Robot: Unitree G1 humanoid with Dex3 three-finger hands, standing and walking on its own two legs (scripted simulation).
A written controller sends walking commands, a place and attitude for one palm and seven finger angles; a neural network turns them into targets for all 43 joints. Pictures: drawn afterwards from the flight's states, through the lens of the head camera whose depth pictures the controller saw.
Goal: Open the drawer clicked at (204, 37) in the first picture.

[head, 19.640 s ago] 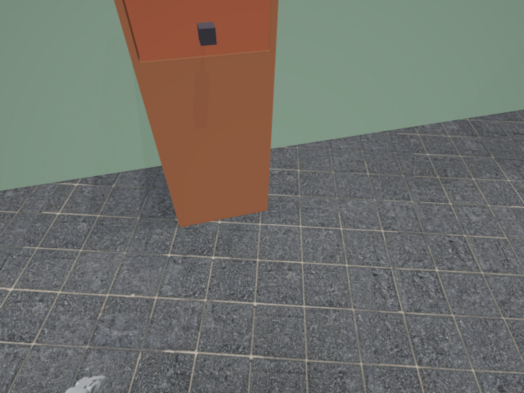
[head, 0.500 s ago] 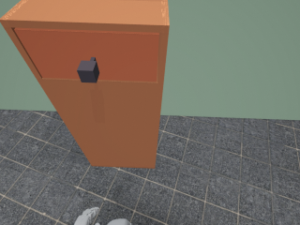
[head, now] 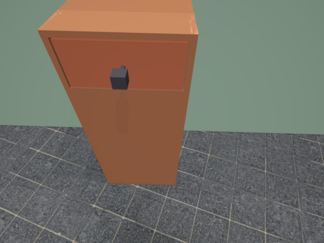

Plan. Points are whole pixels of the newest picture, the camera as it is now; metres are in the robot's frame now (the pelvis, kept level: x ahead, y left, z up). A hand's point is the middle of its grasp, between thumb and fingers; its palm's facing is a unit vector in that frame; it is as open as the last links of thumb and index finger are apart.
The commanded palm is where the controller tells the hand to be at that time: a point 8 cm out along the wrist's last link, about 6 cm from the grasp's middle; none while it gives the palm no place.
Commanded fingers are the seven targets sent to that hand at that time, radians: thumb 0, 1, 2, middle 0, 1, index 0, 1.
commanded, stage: come to a stop and stand still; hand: left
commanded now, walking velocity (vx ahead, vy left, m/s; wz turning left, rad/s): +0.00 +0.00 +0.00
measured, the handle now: (121, 74) +0.54 +0.17 +0.12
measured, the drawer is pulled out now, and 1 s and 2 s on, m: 0.00 0.00 0.00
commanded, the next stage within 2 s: look again from close up in 1.60 s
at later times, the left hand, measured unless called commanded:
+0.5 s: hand out of the picture -0.07 +0.11 -0.18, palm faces +0.07 -0.99 -0.14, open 7.4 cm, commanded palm none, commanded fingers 0.00 0.90 0.90 -0.20 -0.30 -0.20 -0.30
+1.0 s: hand out of the picture -0.04 +0.09 -0.17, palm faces +0.07 -0.99 -0.14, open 7.4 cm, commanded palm none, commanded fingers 0.00 0.90 0.90 -0.20 -0.30 -0.20 -0.30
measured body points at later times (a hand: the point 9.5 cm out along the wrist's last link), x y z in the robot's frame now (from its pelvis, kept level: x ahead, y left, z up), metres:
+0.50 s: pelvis -0.03 -0.03 +0.00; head -0.03 -0.04 +0.45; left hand -0.07 +0.16 -0.16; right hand -0.10 -0.23 -0.16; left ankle +0.04 +0.06 -0.74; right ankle -0.05 -0.12 -0.74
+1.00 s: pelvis +0.01 -0.05 +0.00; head +0.01 -0.06 +0.45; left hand -0.04 +0.14 -0.16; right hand -0.02 -0.25 -0.17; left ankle +0.04 +0.06 -0.74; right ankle -0.05 -0.12 -0.74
